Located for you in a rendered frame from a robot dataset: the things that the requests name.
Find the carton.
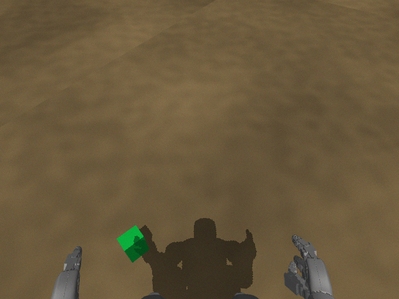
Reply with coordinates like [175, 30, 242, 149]
[117, 225, 149, 263]

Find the right robot hand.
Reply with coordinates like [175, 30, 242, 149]
[284, 235, 333, 299]

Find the left robot hand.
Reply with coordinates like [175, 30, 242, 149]
[51, 246, 82, 299]

